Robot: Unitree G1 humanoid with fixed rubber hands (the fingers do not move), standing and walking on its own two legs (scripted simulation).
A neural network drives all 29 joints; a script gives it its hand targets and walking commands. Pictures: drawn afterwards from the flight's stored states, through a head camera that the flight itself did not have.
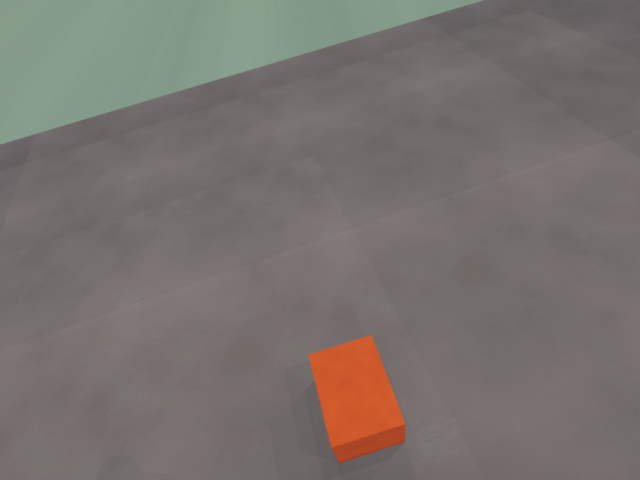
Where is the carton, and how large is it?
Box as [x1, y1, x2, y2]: [309, 335, 404, 462]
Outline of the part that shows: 371,335 309,354 330,444 339,462 404,441 404,421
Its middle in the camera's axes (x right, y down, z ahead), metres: +0.10 +0.46 +1.14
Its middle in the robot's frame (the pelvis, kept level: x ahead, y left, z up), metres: +0.46 +0.04 -0.69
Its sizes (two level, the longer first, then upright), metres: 0.260 0.197 0.174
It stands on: the floor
